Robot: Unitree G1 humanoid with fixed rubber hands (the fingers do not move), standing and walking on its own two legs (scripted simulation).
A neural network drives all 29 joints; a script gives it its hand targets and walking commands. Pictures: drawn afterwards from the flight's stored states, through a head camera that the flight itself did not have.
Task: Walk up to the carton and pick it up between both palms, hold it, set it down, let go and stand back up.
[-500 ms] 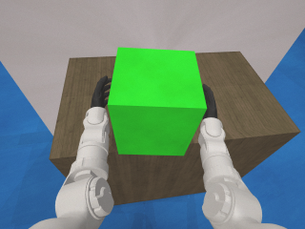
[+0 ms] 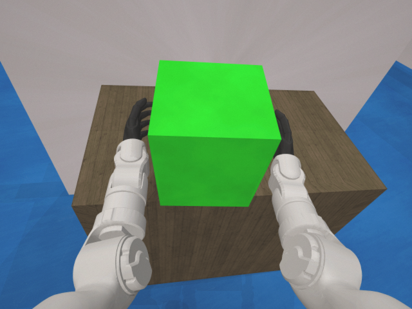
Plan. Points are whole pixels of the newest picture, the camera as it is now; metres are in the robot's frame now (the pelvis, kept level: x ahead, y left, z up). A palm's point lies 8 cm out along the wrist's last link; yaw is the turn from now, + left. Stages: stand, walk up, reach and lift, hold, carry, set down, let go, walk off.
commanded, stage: reach and lift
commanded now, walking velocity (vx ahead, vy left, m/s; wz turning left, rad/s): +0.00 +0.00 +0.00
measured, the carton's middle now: (207, 139) +0.44 +0.03 +0.10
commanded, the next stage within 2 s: none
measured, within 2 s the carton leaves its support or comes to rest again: neither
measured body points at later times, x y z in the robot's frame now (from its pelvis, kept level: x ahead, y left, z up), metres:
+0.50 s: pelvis +0.00 +0.00 +0.00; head -0.03 +0.04 +0.45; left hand +0.41 +0.18 +0.15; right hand +0.41 -0.12 +0.15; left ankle +0.05 +0.08 -0.75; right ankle -0.01 -0.10 -0.75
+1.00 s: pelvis -0.01 +0.01 +0.00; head -0.06 +0.04 +0.44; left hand +0.39 +0.18 +0.20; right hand +0.39 -0.12 +0.20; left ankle +0.05 +0.08 -0.75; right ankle -0.01 -0.10 -0.75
